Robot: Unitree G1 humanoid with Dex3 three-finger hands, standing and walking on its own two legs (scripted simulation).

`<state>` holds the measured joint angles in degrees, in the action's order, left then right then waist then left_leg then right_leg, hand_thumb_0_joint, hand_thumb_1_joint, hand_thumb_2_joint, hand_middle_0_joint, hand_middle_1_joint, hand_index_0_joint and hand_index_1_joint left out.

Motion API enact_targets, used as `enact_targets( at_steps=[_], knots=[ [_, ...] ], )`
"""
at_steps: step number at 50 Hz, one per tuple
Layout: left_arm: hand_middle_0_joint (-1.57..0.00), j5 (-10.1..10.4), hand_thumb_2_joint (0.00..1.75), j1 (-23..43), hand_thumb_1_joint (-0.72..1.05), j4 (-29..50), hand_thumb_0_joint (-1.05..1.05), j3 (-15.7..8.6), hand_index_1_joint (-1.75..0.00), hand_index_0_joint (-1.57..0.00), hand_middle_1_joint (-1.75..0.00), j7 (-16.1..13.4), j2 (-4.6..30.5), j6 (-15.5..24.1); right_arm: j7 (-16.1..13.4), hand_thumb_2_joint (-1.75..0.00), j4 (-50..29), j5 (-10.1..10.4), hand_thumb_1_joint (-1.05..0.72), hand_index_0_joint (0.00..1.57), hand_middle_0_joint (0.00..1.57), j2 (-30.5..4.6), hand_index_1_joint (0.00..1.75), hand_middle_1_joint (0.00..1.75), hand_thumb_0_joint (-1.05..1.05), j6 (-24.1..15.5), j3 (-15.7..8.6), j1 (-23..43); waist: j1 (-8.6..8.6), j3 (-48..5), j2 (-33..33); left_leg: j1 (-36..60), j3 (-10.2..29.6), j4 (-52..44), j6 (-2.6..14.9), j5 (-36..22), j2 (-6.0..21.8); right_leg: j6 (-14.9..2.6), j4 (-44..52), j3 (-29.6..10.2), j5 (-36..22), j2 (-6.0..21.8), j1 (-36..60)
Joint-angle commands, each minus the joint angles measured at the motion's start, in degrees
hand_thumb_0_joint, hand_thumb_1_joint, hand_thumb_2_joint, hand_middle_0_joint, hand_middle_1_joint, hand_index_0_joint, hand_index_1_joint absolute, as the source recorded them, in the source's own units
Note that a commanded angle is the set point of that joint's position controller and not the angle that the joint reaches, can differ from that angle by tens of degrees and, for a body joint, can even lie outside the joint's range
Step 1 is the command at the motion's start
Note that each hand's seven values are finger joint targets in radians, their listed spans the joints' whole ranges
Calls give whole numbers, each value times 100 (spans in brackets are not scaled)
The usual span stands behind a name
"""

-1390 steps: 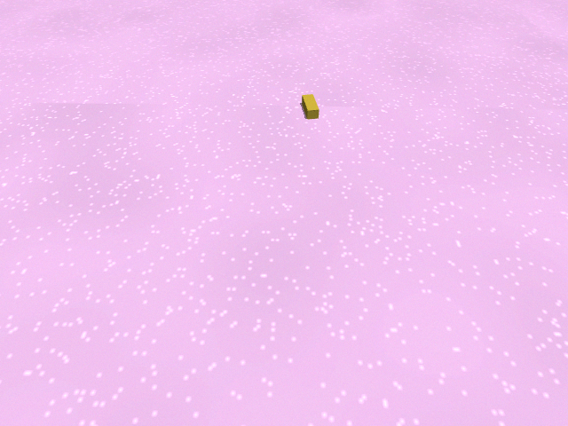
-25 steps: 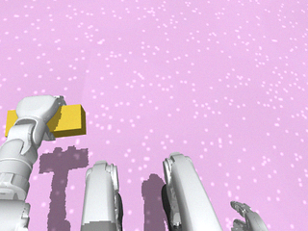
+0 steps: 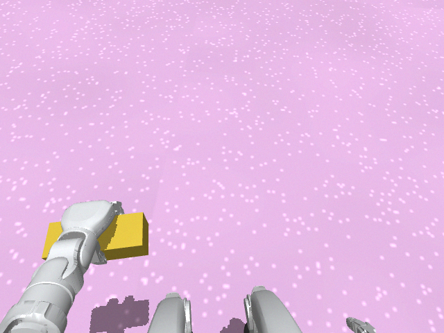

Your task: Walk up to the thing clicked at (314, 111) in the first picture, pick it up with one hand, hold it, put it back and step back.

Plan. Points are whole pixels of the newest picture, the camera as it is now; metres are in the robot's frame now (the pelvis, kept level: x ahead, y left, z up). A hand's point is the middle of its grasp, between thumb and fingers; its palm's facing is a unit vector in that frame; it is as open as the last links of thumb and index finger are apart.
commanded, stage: lift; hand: left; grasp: from above
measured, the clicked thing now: (100, 239) +0.35 +0.24 -0.12
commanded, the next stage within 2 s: hold in 0.48 s
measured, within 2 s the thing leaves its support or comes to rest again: neither
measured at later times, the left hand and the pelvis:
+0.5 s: hand (90, 214) +0.35 +0.22 +0.00, palm faces -0.46 -0.05 -0.89, open 10.1 cm; pelvis +0.04 +0.00 +0.08, yaw +0 degrees
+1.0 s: hand (78, 198) +0.36 +0.22 +0.05, palm faces -0.47 -0.04 -0.88, open 10.1 cm; pelvis +0.06 +0.00 +0.11, yaw +0 degrees
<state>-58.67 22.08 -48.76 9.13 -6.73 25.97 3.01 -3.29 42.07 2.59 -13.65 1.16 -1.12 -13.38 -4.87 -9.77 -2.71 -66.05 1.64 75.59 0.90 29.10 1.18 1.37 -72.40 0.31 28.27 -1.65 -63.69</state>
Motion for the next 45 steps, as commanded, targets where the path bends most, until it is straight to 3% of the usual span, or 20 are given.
enact_targets(
  at_steps=[1, 6, 7, 9, 11, 20, 23, 27, 29, 31, 37, 43, 45],
  knots=[
    [-99, 2, 79, 1952, 66, 874, 0, -308, -70, -100, -71, -391, 959, 56, -49, -90, -459, -40, -90, 20, 20, -885, 30, 30, 0, -263, -302, -256, -73, -1650, -257, 2170, 141, -1859, -1, -269, -100, -242, 1588, 62, -397, -132, 1275],
    [-101, -56, 83, 1997, 68, 970, 0, -378, -71, -102, -71, -494, 1054, 26, -26, -90, -429, -70, -90, 20, 20, -925, 30, 30, 0, -304, -373, -306, 68, -1780, -373, 2972, 37, -2294, -45, -913, -84, -254, 2020, 68, -924, -109, 1867],
    [-102, -66, 83, 1951, 68, 832, 0, -406, -71, -102, -72, -510, 1079, 3, -19, -90, -424, -82, -90, 20, 20, -933, 30, 30, 0, -296, -363, -335, 12, -1669, -305, 3001, 42, -2374, -47, -965, -84, -247, 2099, 70, -965, -105, 1913],
    [-103, -82, 85, 1887, 68, 917, 0, -440, -71, -103, -71, -559, 1088, -31, -5, -90, -472, -74, -90, 20, 20, -919, 30, 30, 0, -274, -355, -311, 87, -1596, -244, 3105, -13, -2527, -27, -1096, -122, -247, 2310, 30, -1076, -101, 2195],
    [-101, -56, 85, 1855, 66, 958, 0, -358, -72, -101, -72, -555, 989, -67, 7, -90, -475, -78, -90, 20, 20, -890, 30, 30, 0, -261, -348, -264, 52, -1496, -151, 3207, -63, -2644, -18, -1152, -146, -225, 2513, -18, -1139, -83, 2380],
    [-99, -10, 80, 1622, 63, 1160, 0, -364, -67, -99, -68, -497, 978, -190, -8, -90, -533, -48, -90, 20, 20, -897, 30, 30, 0, -185, -409, -200, 184, -1492, -83, 4029, -91, -3230, -45, -1826, -171, -212, 3100, -66, -1713, -65, 3232],
    [-99, 63, 79, 1572, 64, 1069, 0, -284, -67, -99, -67, -412, 865, -186, -15, -90, -494, -36, -90, 20, 20, -878, 30, 30, 0, -175, -414, -218, 110, -1241, 17, 4050, -125, -3372, -34, -1853, -185, -189, 3309, -115, -1763, -69, 3375],
    [-101, 51, 81, 1442, 66, 1209, 0, -288, -68, -101, -68, -312, 918, -118, -16, -90, -544, -9, -90, 20, 20, -900, 30, 30, 0, -157, -437, -152, 192, -1292, -3, 4437, -127, -3583, -55, -2135, -194, -202, 3468, -91, -1966, -61, 3606],
    [-101, 51, 83, 1570, 68, 1276, 0, -191, -69, -102, -70, -275, 805, -91, -19, -90, -538, -4, -89, 20, 20, -885, 30, 30, 0, -145, -430, -136, 137, -1247, 5, 4555, -134, -3632, -51, -2293, -187, -200, 3540, -105, -2104, -71, 3670],
    [-97, 47, 80, 1655, 64, 1358, 0, -294, -70, -99, -72, -284, 937, -92, -13, -89, -524, -6, -89, 20, 20, -914, 30, 30, 0, -135, -451, -143, 152, -1275, -123, 4697, -139, -3703, -78, -2464, -174, -211, 3563, -91, -2216, -76, 3706],
    [-97, 11, 81, 1521, 64, 1370, 0, -280, -69, -99, -71, -106, 1028, -35, -10, -90, -571, 17, -89, 20, 20, -950, 30, 30, 0, -109, -458, -22, 233, -1198, -25, 4986, -165, -3899, -66, -2752, -194, -210, 3770, -84, -2445, -69, 4018],
    [-97, 65, 82, 1581, 63, 1627, 0, -272, -68, -98, -70, 54, 1023, -18, 2, -89, -633, 25, -89, 20, 20, -946, 30, 30, 0, -79, -460, 36, 265, -1229, -88, 5228, -172, -4021, -62, -3138, -169, -203, 3873, -89, -2726, -91, 4263],
    [-96, 63, 81, 1403, 63, 1535, 0, -221, -69, -98, -71, 103, 928, -41, 8, -89, -653, 27, -89, 20, 20, -931, 30, 30, 0, -62, -446, 30, 262, -984, -2, 5102, -181, -4076, -46, -3064, -175, -206, 3939, -104, -2697, -85, 4249]
  ],
)
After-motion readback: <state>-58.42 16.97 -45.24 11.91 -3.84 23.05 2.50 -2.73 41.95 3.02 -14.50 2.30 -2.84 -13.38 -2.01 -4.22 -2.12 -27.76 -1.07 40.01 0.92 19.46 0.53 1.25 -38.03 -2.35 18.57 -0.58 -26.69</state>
